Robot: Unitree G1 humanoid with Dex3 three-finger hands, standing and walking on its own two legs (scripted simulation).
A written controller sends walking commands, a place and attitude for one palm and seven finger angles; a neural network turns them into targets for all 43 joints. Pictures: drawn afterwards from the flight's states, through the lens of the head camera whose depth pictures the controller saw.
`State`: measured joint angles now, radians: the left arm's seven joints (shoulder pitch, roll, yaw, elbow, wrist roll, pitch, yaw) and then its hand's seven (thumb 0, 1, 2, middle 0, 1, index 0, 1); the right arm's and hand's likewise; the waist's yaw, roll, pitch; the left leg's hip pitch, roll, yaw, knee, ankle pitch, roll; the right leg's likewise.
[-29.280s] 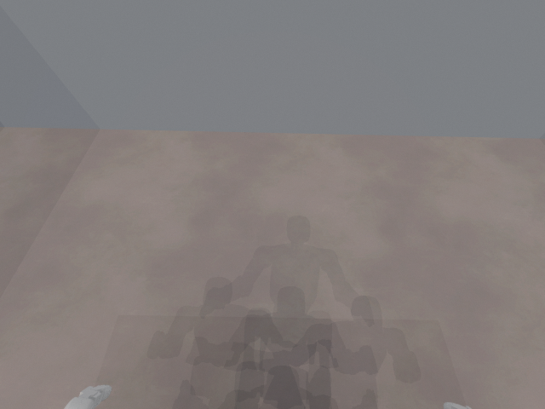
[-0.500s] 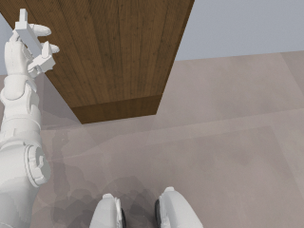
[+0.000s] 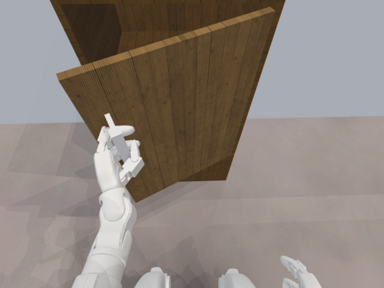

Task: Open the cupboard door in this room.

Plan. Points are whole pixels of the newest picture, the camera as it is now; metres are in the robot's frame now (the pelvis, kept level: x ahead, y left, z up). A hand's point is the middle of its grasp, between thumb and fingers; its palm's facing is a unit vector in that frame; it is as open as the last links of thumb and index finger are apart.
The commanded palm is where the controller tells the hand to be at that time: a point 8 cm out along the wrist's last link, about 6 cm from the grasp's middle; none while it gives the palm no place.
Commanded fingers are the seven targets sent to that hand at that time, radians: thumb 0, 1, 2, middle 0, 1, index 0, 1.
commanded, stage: pull the door open along its arc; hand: left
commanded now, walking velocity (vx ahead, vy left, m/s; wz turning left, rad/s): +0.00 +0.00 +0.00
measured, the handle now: (120, 142) +0.40 +0.17 +0.04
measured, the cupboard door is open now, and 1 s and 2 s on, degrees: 27 42 45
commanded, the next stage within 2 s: open thumb and fingers to let go in 0.26 s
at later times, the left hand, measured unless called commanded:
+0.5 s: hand (175, 192) +0.30 +0.05 +0.04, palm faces +0.46 -0.89 -0.03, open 5.9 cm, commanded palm +0.25 +0.09 +0.04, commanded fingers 0.00 0.34 0.66 -0.36 -1.29 -0.36 -1.29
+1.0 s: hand (170, 188) +0.30 +0.06 +0.04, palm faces +0.44 -0.90 -0.01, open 13.5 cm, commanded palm +0.26 +0.09 +0.04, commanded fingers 0.00 -0.50 0.30 -0.21 -0.65 -0.21 -0.65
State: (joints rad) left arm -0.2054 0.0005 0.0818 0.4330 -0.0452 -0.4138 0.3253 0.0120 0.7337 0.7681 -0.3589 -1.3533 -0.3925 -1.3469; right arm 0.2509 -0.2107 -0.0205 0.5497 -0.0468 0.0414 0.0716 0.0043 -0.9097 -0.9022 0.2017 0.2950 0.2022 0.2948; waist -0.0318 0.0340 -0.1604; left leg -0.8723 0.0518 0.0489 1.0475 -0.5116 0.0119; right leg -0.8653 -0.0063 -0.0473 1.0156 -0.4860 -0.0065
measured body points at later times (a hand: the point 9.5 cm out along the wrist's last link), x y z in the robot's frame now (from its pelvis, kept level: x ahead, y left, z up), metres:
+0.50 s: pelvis -0.02 -0.05 +0.00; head +0.04 -0.07 +0.44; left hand +0.27 +0.09 +0.04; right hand +0.16 -0.26 -0.12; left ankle -0.01 +0.11 -0.67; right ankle +0.00 -0.12 -0.67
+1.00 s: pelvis -0.03 -0.04 +0.00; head +0.04 -0.05 +0.44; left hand +0.27 +0.10 +0.04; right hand +0.14 -0.25 -0.13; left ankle -0.01 +0.11 -0.67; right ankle +0.00 -0.12 -0.67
